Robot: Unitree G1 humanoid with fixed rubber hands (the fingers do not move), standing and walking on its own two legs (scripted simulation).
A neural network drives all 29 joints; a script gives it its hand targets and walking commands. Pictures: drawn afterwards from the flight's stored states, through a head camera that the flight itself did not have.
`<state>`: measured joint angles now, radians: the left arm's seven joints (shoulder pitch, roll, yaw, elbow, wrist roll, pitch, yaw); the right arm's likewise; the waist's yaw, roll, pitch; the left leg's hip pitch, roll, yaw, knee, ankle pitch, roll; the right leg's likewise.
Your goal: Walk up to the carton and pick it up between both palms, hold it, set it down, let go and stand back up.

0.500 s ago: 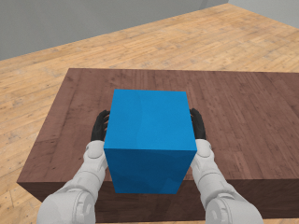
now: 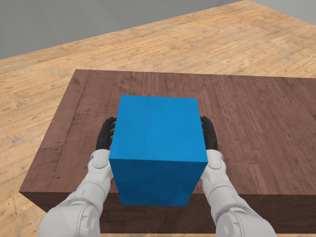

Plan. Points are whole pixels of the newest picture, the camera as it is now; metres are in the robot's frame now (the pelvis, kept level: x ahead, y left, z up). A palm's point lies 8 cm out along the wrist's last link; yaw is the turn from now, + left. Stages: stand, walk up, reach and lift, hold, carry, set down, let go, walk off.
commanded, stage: reach and lift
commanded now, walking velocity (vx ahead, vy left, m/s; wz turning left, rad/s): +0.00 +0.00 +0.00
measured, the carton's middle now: (156, 155) +0.35 +0.01 +0.00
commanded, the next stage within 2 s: none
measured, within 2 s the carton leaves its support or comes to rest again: leaves its support in 0.54 s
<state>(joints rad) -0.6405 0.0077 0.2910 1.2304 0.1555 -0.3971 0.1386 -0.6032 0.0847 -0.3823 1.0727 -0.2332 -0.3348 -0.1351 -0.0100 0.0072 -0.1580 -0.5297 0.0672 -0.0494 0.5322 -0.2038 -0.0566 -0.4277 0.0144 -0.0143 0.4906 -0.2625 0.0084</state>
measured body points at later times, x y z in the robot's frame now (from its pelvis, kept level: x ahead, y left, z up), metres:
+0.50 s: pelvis +0.00 +0.00 +0.00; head +0.04 +0.02 +0.45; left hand +0.38 +0.15 +0.02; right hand +0.38 -0.14 +0.03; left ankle +0.03 +0.15 -0.73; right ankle -0.02 -0.13 -0.73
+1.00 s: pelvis +0.00 +0.00 +0.01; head +0.02 +0.03 +0.46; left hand +0.39 +0.15 +0.06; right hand +0.38 -0.14 +0.07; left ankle +0.03 +0.15 -0.73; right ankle -0.02 -0.13 -0.73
